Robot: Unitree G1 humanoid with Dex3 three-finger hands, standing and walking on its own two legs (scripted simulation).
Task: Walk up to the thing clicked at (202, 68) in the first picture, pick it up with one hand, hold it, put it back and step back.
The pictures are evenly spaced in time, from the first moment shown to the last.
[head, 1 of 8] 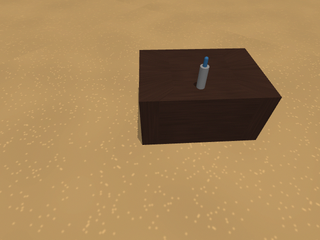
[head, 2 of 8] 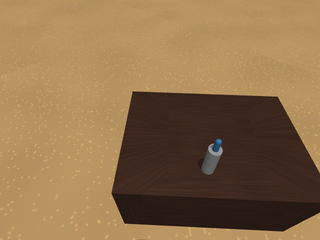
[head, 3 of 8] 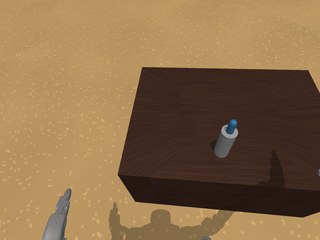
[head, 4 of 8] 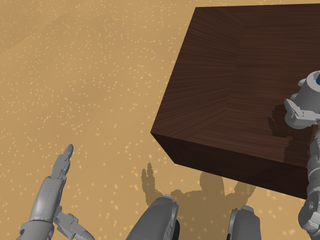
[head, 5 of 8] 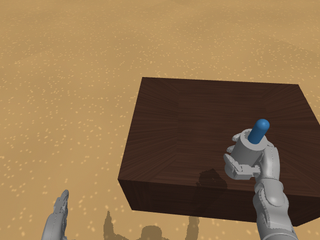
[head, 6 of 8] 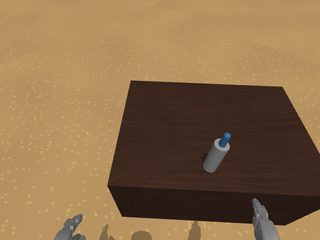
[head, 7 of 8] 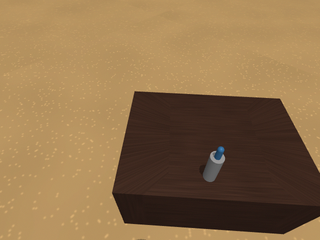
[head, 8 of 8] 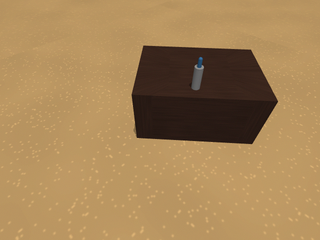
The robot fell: no
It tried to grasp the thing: yes
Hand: right
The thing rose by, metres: 0.25
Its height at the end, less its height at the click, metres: +0.00
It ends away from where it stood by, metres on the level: 0.03
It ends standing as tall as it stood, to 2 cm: yes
